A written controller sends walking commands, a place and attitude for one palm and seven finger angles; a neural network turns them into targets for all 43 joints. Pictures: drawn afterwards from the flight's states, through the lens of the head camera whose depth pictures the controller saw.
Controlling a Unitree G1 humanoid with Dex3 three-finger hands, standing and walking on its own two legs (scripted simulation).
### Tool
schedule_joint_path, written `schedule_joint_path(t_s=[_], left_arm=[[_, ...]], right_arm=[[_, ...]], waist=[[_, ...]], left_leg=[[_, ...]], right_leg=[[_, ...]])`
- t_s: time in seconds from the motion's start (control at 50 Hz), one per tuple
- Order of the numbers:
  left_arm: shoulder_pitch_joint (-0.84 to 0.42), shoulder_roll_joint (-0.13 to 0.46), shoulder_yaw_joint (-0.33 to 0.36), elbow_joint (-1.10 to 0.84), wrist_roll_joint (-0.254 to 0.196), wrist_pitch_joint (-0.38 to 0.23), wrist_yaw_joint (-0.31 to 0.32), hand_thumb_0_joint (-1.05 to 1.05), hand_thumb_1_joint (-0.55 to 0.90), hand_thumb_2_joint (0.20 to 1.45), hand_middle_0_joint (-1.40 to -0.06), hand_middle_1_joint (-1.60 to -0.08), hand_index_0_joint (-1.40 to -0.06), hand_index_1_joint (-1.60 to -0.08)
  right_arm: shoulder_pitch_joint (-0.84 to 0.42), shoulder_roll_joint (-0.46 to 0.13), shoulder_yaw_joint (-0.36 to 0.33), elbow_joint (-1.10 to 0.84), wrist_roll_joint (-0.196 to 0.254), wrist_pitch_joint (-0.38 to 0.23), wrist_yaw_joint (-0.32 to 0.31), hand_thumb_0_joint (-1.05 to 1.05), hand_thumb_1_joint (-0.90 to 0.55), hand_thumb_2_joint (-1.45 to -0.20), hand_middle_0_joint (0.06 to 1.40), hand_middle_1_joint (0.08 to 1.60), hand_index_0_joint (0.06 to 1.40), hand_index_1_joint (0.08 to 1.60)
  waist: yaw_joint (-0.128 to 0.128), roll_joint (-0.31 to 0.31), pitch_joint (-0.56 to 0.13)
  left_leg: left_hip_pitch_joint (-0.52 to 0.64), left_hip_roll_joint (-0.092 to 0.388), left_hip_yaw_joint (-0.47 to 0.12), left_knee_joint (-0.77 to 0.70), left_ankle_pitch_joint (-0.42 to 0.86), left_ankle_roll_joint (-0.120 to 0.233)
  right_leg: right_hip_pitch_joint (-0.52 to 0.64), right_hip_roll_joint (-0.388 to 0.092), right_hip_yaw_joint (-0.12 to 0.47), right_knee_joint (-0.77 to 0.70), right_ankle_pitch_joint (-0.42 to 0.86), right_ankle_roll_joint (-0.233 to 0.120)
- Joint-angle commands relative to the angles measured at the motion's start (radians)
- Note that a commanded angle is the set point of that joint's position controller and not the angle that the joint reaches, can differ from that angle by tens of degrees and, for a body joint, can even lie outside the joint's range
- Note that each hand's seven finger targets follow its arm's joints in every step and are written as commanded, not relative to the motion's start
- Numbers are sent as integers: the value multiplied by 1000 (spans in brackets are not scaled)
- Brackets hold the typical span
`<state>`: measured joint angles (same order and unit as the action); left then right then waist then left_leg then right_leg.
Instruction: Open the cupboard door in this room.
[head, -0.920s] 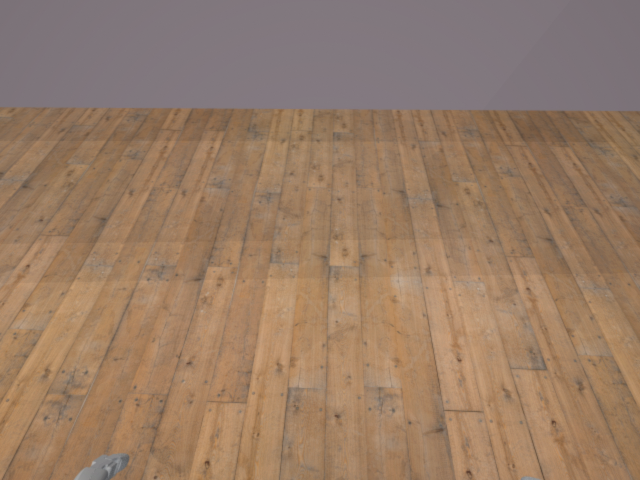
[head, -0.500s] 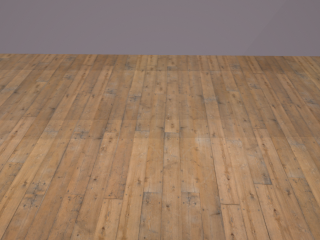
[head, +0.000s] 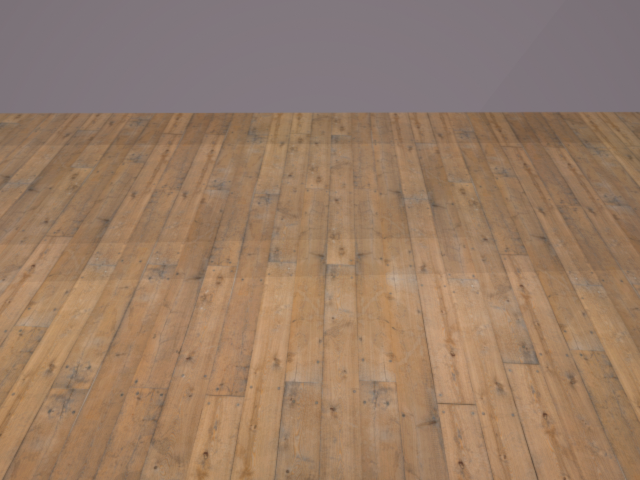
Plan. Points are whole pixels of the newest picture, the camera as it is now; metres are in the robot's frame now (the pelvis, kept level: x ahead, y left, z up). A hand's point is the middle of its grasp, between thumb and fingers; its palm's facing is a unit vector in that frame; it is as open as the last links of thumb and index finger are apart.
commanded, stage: turn or walk to find it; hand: left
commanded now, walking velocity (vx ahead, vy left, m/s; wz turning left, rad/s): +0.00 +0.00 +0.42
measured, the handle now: out of the picture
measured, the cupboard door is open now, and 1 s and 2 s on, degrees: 0 0 0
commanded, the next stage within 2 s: none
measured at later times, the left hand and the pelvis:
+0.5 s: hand out of the picture +0.03 +0.22 -0.18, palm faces +0.12 -0.96 -0.25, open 7.4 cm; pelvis -0.02 +0.01 -0.01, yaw +8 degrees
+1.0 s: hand out of the picture -0.08 +0.16 -0.17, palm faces +0.39 -0.89 -0.25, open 7.4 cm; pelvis -0.05 -0.04 -0.01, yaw +22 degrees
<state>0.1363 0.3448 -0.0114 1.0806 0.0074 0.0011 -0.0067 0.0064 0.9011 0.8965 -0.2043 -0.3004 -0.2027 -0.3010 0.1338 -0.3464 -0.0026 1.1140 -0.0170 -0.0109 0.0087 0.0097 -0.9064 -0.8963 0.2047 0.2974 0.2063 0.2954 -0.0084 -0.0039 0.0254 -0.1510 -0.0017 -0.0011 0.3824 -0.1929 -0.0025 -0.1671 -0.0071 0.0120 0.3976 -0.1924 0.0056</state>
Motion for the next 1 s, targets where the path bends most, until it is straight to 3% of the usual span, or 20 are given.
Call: schedule_joint_path(t_s=[0.0, 0.12, 0.22, 0.28, 0.32, 0.34, 0.36, 0.38, 0.42, 0.46, 0.56, 0.62, 0.64, 0.66, 0.68, 0.7, 0.76, 0.8, 0.84, 0.98], left_arm=[[-52, 207, 48, -67, 4, -26, 16, 0, 900, 900, -200, -300, -200, -300], [22, 100, 36, -75, 4, 10, 30, 0, 900, 900, -200, -300, -200, -300], [40, 123, 55, -122, 7, 19, 38, 0, 900, 900, -200, -300, -200, -300], [22, 115, 63, -160, 11, 22, 43, 0, 900, 900, -200, -300, -200, -300], [6, 84, 64, -182, 10, 27, 42, 0, 900, 900, -200, -300, -200, -300], [4, 52, 62, -190, 7, 29, 42, 0, 900, 900, -200, -300, -200, -300], [-5, 33, 59, -205, 6, 27, 42, 0, 900, 900, -200, -300, -200, -300], [1, 30, 62, -209, 8, 29, 46, 0, 900, 900, -200, -300, -200, -300], [24, 21, 70, -200, 8, 30, 46, 0, 900, 900, -200, -300, -200, -300], [46, -4, 68, -194, 5, 27, 39, 0, 900, 900, -200, -300, -200, -300], [66, -48, 67, -210, -4, 21, 39, 0, 900, 900, -200, -300, -200, -300], [155, -30, 79, -191, -4, 12, 43, 0, 900, 900, -200, -300, -200, -300], [185, 25, 92, -187, 6, 7, 48, 0, 900, 900, -200, -300, -200, -300], [179, 123, 112, -201, 23, -3, 54, 0, 900, 900, -200, -300, -200, -300], [155, 117, 103, -218, 14, 2, 56, 0, 900, 900, -200, -300, -200, -300], [91, 73, 99, -231, 15, -4, 58, 0, 900, 900, -200, -300, -200, -300], [30, 17, 78, -240, 12, -10, 50, 0, 900, 900, -200, -300, -200, -300], [75, 15, 77, -232, 13, -16, 48, 0, 900, 900, -200, -300, -200, -300], [131, 16, 79, -217, 15, -15, 49, 0, 900, 900, -200, -300, -200, -300], [209, 71, 101, -185, 29, -6, 49, 0, 900, 900, -200, -300, -200, -300]], right_arm=[[-54, -206, -42, -68, 6, -22, -16, 0, -900, -900, 200, 300, 200, 300], [7, -79, -21, -84, 2, 11, -11, 0, -900, -900, 200, 300, 200, 300], [49, -62, -38, -121, 3, 32, -9, 0, -900, -900, 200, 300, 200, 300], [90, -51, -50, -138, 3, 35, -7, 0, -900, -900, 200, 300, 200, 300], [105, -64, -56, -150, -1, 33, -5, 0, -900, -900, 200, 300, 200, 300], [114, -92, -63, -158, -7, 29, -7, 0, -900, -900, 200, 300, 200, 300], [129, -117, -72, -164, -6, 24, -12, 0, -900, -900, 200, 300, 200, 300], [143, -117, -78, -167, -4, 22, -20, 0, -900, -900, 200, 300, 200, 300], [125, -97, -80, -177, -1, 22, -30, 0, -900, -900, 200, 300, 200, 300], [97, -84, -84, -195, -3, 25, -33, 0, -900, -900, 200, 300, 200, 300], [129, -73, -100, -197, -9, 35, -32, 0, -900, -900, 200, 300, 200, 300], [102, -56, -104, -216, 1, 43, -22, 0, -900, -900, 200, 300, 200, 300], [103, -12, -100, -226, 9, 46, -16, 0, -900, -900, 200, 300, 200, 300], [102, 52, -93, -253, 9, 45, -14, 0, -900, -900, 200, 300, 200, 300], [42, -2, -106, -261, -7, 46, -15, 0, -900, -900, 200, 300, 200, 300], [58, 1, -110, -246, -8, 55, -9, 0, -900, -900, 200, 300, 200, 300], [121, 21, -107, -190, -4, 67, 6, 0, -900, -900, 200, 300, 200, 300], [117, 35, -100, -186, -2, 69, 6, 0, -900, -900, 200, 300, 200, 300], [70, 34, -95, -197, -3, 70, 5, 0, -900, -900, 200, 300, 200, 300], [-25, 61, -69, -226, 8, 54, 4, 0, -900, -900, 200, 300, 200, 300]], waist=[[7, -3, -28], [16, -13, -17], [9, -102, -53], [-11, -85, -75], [-19, 12, -55], [-23, 131, -41], [-27, 222, -19], [-30, 230, -36], [-11, 195, -53], [-1, 156, -80], [-14, 150, -118], [23, 115, -128], [34, -12, -124], [42, -297, -76], [57, -214, -26], [15, -191, 10], [-35, -124, 60], [-20, -144, 51], [7, -145, 53], [57, -192, -10]], left_leg=[[-24, 113, -112, -67, 33, 35], [-133, 96, -116, 12, 55, 23], [-157, 47, -78, 176, 47, 11], [-132, 53, -86, 206, 60, 15], [-146, 102, -196, 116, 113, 47], [-152, 175, -339, 5, 130, 94], [-130, 252, -483, -81, 203, 163], [-85, 273, -529, -102, 252, 206], [-57, 249, -483, -72, 256, 215], [-41, 209, -420, -36, 261, 203], [-11, 173, -437, -2, 312, 186], [-161, 93, -384, 61, 166, 102], [-323, 24, -302, 170, -20, 44], [-517, -101, -95, 424, -278, -32], [-473, -52, -105, 603, -357, -26], [-453, -27, -135, 693, -289, -22], [-423, -7, -65, 833, -160, -40], [-431, -2, -38, 838, -125, -54], [-437, 9, -25, 796, -145, -63], [-294, 24, 56, 427, -275, -54]], right_leg=[[-9, -114, 104, -78, -14, -34], [-11, -140, 76, -18, -15, -11], [-50, -233, 110, -15, 13, -64], [-88, -250, 77, 45, 45, -79], [-133, -161, -16, 158, -49, -26], [-162, -69, -76, 287, -132, 15], [-228, -11, -78, 432, -288, 33], [-276, -17, -20, 555, -363, 28], [-321, -37, 23, 638, -330, 28], [-302, -32, 12, 587, -300, 36], [-187, 10, -8, 323, -275, 39], [54, 10, -33, 9, -63, 38], [189, -121, 74, -78, -74, 3], [213, -399, 372, -157, -70, -99], [22, -470, 366, -150, 24, -156], [-52, -399, 276, -156, 13, -149], [-95, -281, 100, -111, 115, -122], [-45, -263, 40, -92, 173, -117], [-7, -276, 45, -84, 198, -133], [90, -335, 3, 17, 458, -165]])
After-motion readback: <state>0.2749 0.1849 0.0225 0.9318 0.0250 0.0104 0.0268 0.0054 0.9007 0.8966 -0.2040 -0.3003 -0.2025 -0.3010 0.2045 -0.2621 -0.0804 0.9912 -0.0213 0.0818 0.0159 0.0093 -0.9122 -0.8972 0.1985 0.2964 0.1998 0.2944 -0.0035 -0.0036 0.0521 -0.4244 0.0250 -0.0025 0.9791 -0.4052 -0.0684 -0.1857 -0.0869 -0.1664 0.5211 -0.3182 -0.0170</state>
